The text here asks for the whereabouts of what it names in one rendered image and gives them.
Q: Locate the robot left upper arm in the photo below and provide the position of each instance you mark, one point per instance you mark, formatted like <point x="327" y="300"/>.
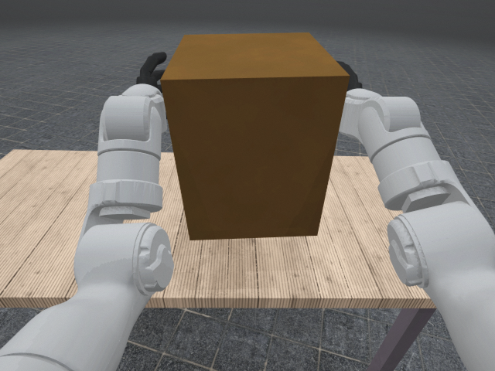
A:
<point x="118" y="268"/>

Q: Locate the table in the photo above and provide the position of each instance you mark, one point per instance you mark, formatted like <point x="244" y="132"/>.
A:
<point x="43" y="202"/>

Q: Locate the robot left hand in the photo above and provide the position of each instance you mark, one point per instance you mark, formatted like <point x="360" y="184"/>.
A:
<point x="147" y="73"/>

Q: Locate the robot right hand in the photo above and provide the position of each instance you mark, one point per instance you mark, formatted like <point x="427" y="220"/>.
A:
<point x="353" y="81"/>

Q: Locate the robot right forearm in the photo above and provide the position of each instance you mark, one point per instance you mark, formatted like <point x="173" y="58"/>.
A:
<point x="412" y="176"/>

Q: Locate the robot right upper arm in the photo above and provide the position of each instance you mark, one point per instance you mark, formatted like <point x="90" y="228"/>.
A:
<point x="448" y="251"/>

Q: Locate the carton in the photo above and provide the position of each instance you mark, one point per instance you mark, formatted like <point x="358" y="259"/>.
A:
<point x="253" y="119"/>

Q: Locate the robot left forearm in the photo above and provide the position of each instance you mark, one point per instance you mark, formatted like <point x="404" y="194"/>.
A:
<point x="129" y="151"/>

